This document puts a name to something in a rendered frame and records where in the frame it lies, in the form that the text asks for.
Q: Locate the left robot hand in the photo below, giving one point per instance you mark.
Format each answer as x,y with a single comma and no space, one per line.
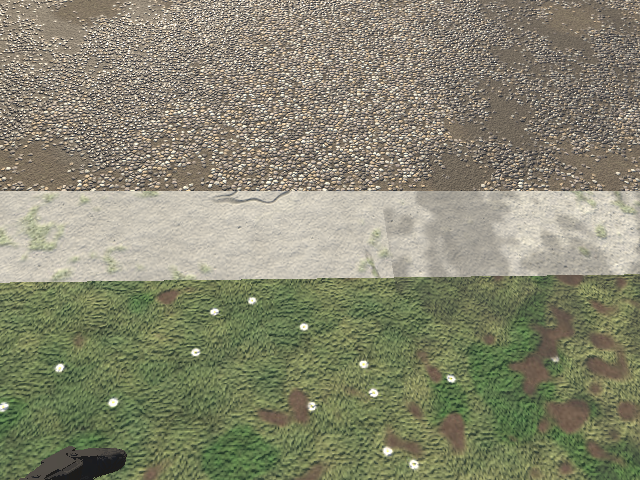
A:
71,464

